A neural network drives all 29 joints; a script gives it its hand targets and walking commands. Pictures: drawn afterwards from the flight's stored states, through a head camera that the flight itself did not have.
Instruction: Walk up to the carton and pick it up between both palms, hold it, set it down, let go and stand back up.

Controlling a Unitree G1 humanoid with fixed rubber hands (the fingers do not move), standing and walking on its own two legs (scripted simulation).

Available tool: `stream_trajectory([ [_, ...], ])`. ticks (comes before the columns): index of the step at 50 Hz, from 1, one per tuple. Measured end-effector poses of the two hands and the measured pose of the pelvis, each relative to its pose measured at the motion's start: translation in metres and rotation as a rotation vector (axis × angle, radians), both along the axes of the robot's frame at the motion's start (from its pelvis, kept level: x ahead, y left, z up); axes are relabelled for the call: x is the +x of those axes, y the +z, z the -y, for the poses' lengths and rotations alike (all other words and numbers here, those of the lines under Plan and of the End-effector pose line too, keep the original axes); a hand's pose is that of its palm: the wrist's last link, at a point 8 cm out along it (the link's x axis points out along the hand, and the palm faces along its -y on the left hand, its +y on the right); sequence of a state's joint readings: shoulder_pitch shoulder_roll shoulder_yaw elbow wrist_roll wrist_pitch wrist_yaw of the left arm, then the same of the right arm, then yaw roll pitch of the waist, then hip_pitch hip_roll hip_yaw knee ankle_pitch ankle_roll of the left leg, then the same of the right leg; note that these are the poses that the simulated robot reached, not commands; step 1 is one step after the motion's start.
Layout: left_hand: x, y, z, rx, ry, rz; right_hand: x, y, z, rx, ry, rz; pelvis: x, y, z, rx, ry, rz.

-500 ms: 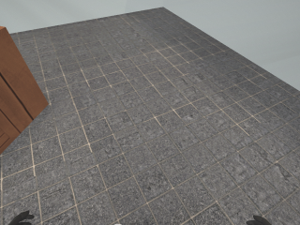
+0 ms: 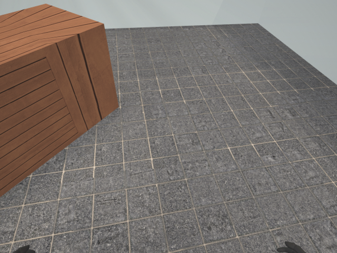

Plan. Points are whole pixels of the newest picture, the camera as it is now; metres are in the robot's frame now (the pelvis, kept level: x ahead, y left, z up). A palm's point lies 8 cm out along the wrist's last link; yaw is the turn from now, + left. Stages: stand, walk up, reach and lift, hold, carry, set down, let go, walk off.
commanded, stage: walk up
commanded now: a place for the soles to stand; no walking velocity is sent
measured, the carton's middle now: out of the picture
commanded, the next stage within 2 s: none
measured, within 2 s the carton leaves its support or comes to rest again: neither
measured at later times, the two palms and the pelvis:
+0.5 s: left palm out of the picture +0.07 +0.50 -0.07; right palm (212, 194) +0.31 -0.13 -0.07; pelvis +0.09 +0.14 -0.02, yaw +15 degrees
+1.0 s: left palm out of the picture +0.09 +0.63 -0.07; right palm (146, 153) +0.46 +0.07 -0.08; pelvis +0.19 +0.29 -0.02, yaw +29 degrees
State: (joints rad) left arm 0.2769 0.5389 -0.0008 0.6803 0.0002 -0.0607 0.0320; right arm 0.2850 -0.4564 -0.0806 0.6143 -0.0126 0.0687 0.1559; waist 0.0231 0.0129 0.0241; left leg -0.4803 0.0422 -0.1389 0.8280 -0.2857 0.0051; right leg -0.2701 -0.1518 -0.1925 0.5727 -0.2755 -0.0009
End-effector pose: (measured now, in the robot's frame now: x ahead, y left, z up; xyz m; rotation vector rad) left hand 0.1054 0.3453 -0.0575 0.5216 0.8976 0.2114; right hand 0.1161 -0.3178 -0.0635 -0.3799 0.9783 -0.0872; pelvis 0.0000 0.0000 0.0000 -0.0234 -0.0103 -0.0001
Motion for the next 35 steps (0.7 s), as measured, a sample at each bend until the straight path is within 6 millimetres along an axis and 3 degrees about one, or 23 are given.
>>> stream_trajectory([
  [5, 0.006, -0.017, -0.043, -0.005, 0.027, 0.01, 0.026, -0.007, -0.037, -0.026, 0.014, 0.033, 0.015, -0.016, -0.039, -0.004, 0.054, 0.008],
  [12, 0.013, -0.01, -0.062, -0.007, 0.053, -0.002, 0.054, -0.003, -0.061, -0.029, 0.054, 0.002, 0.033, -0.007, -0.057, 0.012, 0.124, -0.021],
  [19, -0.024, 0.003, -0.106, 0.026, 0.205, -0.023, 0.129, -0.006, -0.122, 0.0, 0.201, 0.015, 0.063, -0.003, -0.09, 0.009, 0.201, -0.012],
  [24, -0.038, -0.009, -0.147, 0.017, 0.281, -0.049, 0.187, -0.007, -0.182, 0.01, 0.286, 0.069, 0.086, -0.011, -0.132, -0.002, 0.258, -0.013],
  [26, -0.035, -0.02, -0.165, 0.012, 0.294, -0.057, 0.2, -0.015, -0.2, -0.004, 0.291, 0.091, 0.094, -0.022, -0.151, 0.0, 0.282, -0.005],
  [28, -0.026, -0.022, -0.174, 0.001, 0.293, -0.061, 0.205, -0.014, -0.213, -0.011, 0.302, 0.08, 0.101, -0.02, -0.162, 0.006, 0.301, -0.008],
  [32, -0.002, -0.013, -0.186, -0.001, 0.269, -0.064, 0.213, -0.007, -0.221, -0.025, 0.276, 0.067, 0.116, -0.011, -0.175, 0.017, 0.322, -0.022],
  [35, 0.011, -0.008, -0.194, 0.014, 0.265, -0.066, 0.225, -0.012, -0.227, -0.015, 0.265, 0.055, 0.128, -0.011, -0.183, 0.029, 0.343, -0.033],
])
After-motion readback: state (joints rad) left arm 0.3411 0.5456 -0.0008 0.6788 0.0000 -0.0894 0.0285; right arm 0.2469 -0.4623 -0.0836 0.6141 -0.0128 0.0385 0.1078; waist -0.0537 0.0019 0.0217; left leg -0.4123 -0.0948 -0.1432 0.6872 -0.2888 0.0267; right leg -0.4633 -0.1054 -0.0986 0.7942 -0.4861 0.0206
